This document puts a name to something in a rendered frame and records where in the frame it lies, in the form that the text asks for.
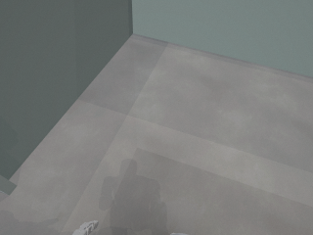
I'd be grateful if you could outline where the robot left hand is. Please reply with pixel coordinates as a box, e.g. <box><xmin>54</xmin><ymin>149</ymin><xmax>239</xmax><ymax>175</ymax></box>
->
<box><xmin>72</xmin><ymin>220</ymin><xmax>99</xmax><ymax>235</ymax></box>

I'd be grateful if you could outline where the panel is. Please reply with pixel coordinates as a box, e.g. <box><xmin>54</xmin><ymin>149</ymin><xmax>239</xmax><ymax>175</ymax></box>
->
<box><xmin>0</xmin><ymin>175</ymin><xmax>17</xmax><ymax>196</ymax></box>

